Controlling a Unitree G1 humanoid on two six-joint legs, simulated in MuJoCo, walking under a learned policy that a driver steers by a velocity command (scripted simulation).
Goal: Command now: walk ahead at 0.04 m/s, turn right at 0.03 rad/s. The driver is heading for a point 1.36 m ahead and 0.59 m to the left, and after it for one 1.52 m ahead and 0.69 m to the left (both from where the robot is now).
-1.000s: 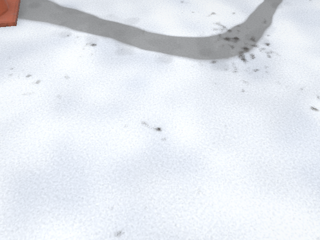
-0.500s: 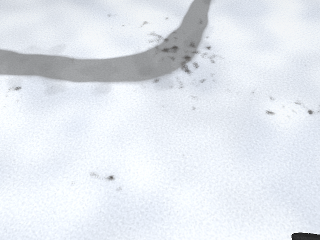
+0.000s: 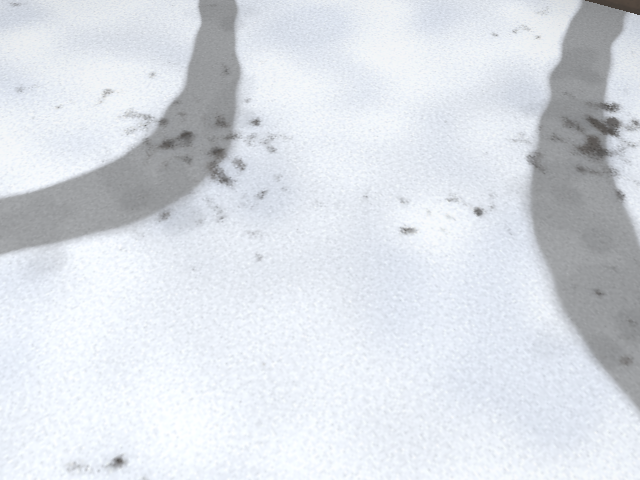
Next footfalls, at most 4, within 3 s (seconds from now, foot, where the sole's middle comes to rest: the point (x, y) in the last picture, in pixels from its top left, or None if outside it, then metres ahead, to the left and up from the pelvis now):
0.08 right None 0.05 -0.15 -0.77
0.40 left None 0.02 0.10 -0.77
0.94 right None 0.07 -0.10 -0.77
1.40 left None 0.13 0.27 -0.77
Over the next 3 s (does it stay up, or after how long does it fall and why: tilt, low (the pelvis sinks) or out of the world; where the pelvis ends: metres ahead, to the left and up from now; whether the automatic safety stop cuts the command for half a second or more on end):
stays up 0.81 0.56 -0.02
